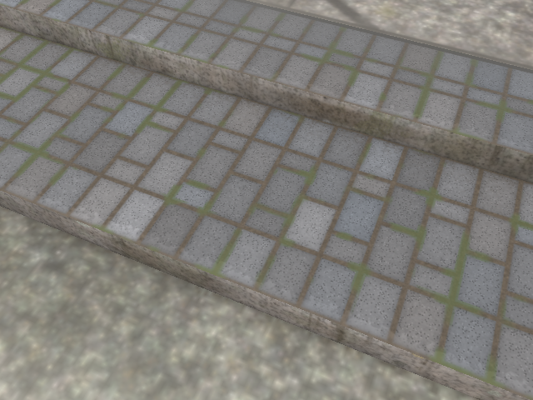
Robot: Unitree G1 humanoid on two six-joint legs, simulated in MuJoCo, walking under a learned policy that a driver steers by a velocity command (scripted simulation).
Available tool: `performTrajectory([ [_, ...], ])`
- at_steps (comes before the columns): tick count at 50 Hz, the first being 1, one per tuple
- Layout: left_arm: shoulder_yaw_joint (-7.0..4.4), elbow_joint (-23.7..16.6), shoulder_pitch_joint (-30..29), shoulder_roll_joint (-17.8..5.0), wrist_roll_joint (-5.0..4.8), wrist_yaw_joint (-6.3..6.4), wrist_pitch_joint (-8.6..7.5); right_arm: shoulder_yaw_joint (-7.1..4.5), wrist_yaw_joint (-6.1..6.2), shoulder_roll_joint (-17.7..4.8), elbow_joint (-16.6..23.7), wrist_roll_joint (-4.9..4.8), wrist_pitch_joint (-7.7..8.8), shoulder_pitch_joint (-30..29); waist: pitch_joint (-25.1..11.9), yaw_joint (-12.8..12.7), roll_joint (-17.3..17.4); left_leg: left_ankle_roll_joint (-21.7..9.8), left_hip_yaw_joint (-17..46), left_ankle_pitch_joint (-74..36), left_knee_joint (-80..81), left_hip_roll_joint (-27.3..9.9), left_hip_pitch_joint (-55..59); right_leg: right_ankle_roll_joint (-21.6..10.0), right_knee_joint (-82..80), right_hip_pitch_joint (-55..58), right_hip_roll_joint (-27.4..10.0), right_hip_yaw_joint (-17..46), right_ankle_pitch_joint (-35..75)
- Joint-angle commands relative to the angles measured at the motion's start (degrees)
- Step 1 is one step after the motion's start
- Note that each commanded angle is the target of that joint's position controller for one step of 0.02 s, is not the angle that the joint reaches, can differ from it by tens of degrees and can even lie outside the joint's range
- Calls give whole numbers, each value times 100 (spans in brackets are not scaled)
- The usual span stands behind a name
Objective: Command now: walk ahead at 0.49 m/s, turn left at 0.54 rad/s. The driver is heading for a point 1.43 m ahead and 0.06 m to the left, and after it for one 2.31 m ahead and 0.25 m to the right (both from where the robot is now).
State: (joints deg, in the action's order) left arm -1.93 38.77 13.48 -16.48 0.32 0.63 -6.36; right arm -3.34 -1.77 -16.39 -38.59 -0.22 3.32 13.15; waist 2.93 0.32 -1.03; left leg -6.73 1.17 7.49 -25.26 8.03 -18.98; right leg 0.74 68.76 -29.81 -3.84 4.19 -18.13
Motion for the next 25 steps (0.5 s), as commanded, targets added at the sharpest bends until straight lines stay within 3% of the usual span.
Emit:
performTrajectory([
  [1, -185, -269, 466, -603, 131, 60, 72, -198, 51, -704, 421, -18, 161, -279, -399, -296, 272, -1116, 1905, -782, 1387, -1552, 162, 205, -423, -449, -285, 69, 378],
  [4, -117, -483, -245, -439, 158, 97, 85, -225, 144, -840, 262, -61, 137, -30, -255, -68, 297, -918, 1503, -903, 1318, -1255, -88, 364, -1576, -510, -158, -41, 1383],
  [7, -44, -639, -1012, -277, 83, 46, 22, -239, 198, -912, 114, -143, 56, 310, -293, 280, 423, -644, 1450, -418, 1098, -1061, -1, 380, -2970, -114, 154, -91, 2255],
  [10, -61, -759, -1480, -388, -29, -35, -53, -254, 225, -964, 15, -165, -19, 595, -312, 455, 534, -605, 1885, -144, 803, -1207, 435, 366, -3628, 69, 368, 1, 2195],
  [13, -171, -723, -1335, -622, -61, -119, -130, -236, 256, -899, -7, -148, -91, 638, -446, 308, 745, -501, 2453, -211, 214, -1393, 1034, 189, -4052, 419, 478, 134, 1530],
  [14, -227, -699, -1179, -699, -79, -105, -152, -233, 253, -870, 18, -137, -107, 568, -433, 171, 849, -432, 2547, -457, 11, -1360, 1102, 61, -4264, 664, 495, 79, 1260],
  [15, -302, -603, -693, -811, -59, -68, -184, -189, 241, -741, 53, -125, -103, 493, -674, -111, 862, -272, 2439, -775, -453, -1166, 1002, -147, -4583, 1459, 422, 8, 1405],
  [16, -389, -555, 67, -1063, 62, -11, -213, -77, 209, -432, 156, -69, -57, 438, -1403, -480, 584, -49, 2075, -583, -1723, -910, 470, -566, -4382, 2900, -350, 609, 1458],
  [17, -396, -333, 803, -1466, 564, 43, -10, -153, 179, -600, 169, 18, -40, 1443, -2190, -299, -1081, 363, 865, 1278, -3413, 66, -1219, -1242, -4288, 4774, -1772, 2730, 817],
  [18, -442, -241, 997, -1278, 383, 14, 122, -172, 188, -828, 114, 297, -69, 1302, -2115, -407, -1410, 318, 501, 2679, -4172, -130, -2060, -1486, -4797, 4591, -2171, 3994, 118],
  [19, -313, -259, 809, -832, 310, -10, 170, -181, 150, -869, 32, 334, -98, 855, -1290, -441, -557, 309, 621, 2214, -4486, -441, -2247, -1359, -4957, 3896, -1851, 3306, -467],
  [20, -235, -234, 575, -583, 289, -31, 195, -145, 67, -730, 59, 311, -90, 512, -816, -415, -176, 326, 610, 1725, -4370, -582, -2099, -1195, -5141, 3234, -1551, 2668, -361],
  [22, -152, -15, 426, -433, 233, -36, 161, -91, -54, -498, 156, 346, -135, 224, -327, -226, -492, 389, 632, 1425, -3852, -742, -1737, -967, -5422, 2396, -1077, 1627, 768],
  [25, -181, 212, 519, -512, 163, -111, 50, -44, -107, -409, 74, 329, -182, 370, -455, -64, -640, 497, 488, 1262, -3509, -614, -1456, -1077, -5441, 2289, -911, 973, 2228],
])
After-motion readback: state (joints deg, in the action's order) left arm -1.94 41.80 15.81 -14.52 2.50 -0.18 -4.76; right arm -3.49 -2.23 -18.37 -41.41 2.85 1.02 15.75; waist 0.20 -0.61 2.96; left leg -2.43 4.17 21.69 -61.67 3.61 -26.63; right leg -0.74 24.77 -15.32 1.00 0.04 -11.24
